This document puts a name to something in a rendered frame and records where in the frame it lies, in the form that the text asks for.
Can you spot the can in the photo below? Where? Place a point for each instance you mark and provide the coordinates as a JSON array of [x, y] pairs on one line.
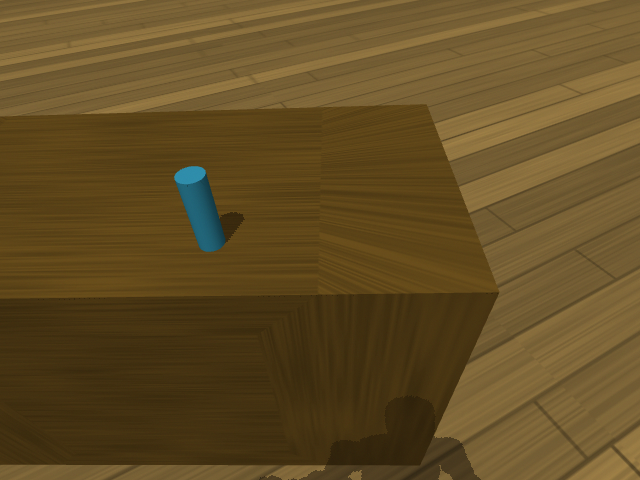
[[196, 194]]

